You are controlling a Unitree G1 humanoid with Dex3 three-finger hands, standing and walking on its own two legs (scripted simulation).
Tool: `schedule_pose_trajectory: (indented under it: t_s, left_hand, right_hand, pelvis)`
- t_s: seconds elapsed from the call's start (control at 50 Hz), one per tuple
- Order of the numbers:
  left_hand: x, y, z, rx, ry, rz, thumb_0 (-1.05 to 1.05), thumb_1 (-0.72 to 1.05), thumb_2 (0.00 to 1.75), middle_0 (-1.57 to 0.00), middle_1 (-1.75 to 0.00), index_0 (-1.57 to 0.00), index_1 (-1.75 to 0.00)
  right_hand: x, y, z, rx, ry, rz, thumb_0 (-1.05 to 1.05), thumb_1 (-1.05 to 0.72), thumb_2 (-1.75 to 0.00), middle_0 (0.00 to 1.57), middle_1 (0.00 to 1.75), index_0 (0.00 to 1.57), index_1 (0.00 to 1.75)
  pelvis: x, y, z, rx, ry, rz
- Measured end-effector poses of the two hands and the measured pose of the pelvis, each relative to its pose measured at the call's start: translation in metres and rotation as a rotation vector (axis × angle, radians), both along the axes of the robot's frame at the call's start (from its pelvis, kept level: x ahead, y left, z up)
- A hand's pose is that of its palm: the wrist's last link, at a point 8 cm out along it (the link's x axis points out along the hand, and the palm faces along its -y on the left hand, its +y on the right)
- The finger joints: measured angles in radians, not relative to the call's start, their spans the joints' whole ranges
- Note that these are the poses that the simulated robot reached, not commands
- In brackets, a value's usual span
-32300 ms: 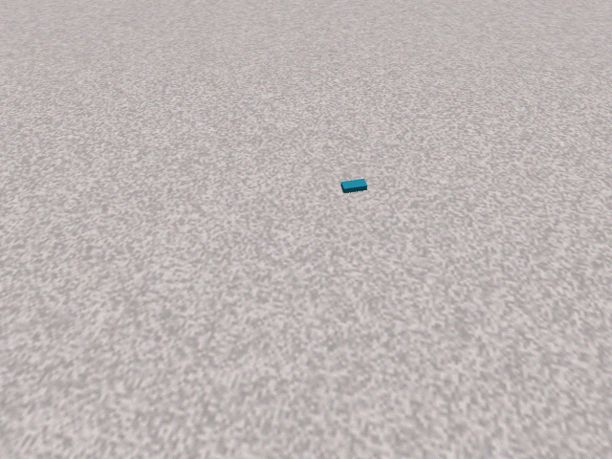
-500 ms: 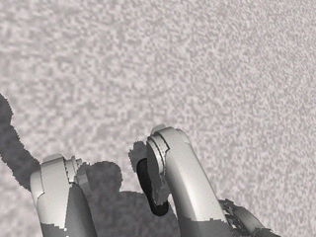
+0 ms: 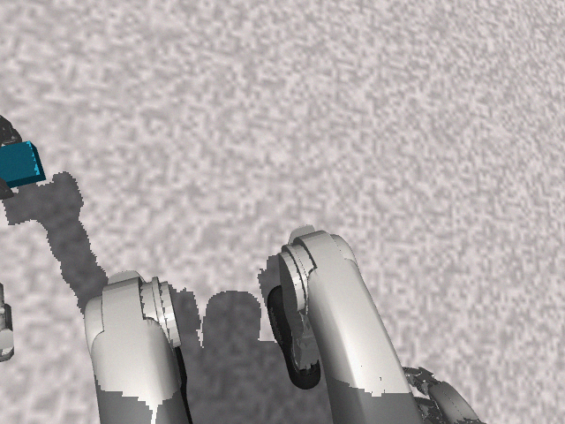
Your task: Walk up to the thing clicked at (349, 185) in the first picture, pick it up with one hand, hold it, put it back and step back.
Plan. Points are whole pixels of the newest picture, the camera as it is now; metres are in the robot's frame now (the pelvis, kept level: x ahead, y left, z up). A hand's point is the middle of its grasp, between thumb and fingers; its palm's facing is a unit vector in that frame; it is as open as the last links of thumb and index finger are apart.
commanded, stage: lift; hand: left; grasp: from above
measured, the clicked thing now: out of the picture +0.49 +0.32 -0.20
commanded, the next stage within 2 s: hold in 1.56 s
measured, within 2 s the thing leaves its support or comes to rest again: neither
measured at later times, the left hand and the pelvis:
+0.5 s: hand out of the picture +0.40 +0.32 -0.02, palm faces -0.45 -0.12 -0.89, open 7.9 cm; pelvis +0.00 +0.00 +0.09, yaw +4 degrees
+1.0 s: hand out of the picture +0.34 +0.28 +0.20, palm faces -0.45 -0.16 -0.88, open 8.0 cm; pelvis +0.02 +0.00 +0.28, yaw +7 degrees
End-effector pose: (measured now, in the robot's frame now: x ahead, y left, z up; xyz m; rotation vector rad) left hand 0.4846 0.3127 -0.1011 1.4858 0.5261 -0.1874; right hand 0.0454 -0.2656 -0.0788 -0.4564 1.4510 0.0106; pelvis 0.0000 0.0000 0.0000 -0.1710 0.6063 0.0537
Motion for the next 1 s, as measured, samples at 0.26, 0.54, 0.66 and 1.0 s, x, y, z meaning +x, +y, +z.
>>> schedule_pose_trajectory:
  t_s: [0.26,0.54,0.66,1.0]
  left_hand:
    - [-0.032,0.008,0.061,-0.03,0.022,-0.012,0.0,0.37,0.0,-0.96,-0.16,-0.98,-0.12]
    - [-0.083,0.007,0.156,-0.043,0.009,-0.017,0.0,0.36,0.06,-0.92,-0.23,-0.94,-0.19]
    - [-0.097,-0.003,0.211,-0.047,-0.027,-0.018,0.0,0.36,0.08,-0.91,-0.24,-0.93,-0.2]
    - [-0.135,-0.03,0.354,-0.064,0.018,0.017,0.0,0.34,0.12,-0.91,-0.24,-0.93,-0.2]
  right_hand:
    - [0.022,-0.009,0.031,-0.034,-0.049,-0.048,0.0,-0.91,-0.91,0.21,0.3,0.21,0.29]
    - [0.073,0.009,0.083,0.016,-0.225,-0.061,0.0,-0.9,-0.9,0.21,0.3,0.21,0.29]
    - [0.09,0.019,0.119,0.045,-0.289,-0.088,0.0,-0.9,-0.9,0.21,0.3,0.21,0.29]
    - [0.103,0.018,0.248,0.064,-0.4,-0.165,0.01,-0.89,-0.9,0.21,0.3,0.21,0.3]
  pelvis:
    - [-0.001,0.001,0.038,0.021,0.02,0.024]
    - [-0.003,0.004,0.106,0.051,-0.01,0.04]
    - [0.001,0.003,0.147,0.071,-0.045,0.045]
    - [0.024,-0.001,0.278,0.132,-0.216,0.048]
